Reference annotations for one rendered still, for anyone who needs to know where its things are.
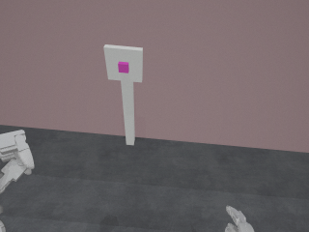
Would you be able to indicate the robot left hand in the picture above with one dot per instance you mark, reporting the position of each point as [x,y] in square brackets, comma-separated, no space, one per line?
[13,148]

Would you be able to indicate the panel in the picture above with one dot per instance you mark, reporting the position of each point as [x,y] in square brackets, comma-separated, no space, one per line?
[134,57]

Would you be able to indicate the robot right hand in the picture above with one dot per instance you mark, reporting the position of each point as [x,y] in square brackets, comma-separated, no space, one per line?
[240,221]

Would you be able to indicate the button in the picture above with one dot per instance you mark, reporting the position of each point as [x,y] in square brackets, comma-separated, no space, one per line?
[123,67]

